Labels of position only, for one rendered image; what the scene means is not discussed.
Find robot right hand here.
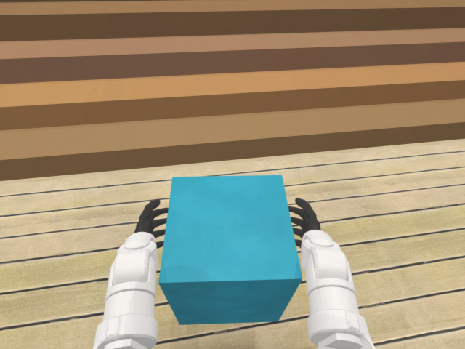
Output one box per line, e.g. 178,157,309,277
288,198,321,248

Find robot left hand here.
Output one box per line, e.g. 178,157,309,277
134,199,169,249

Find left robot forearm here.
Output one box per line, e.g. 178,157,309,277
93,232,158,349

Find right robot forearm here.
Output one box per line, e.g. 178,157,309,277
301,230,375,349

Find carton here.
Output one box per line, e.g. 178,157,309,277
158,175,303,325

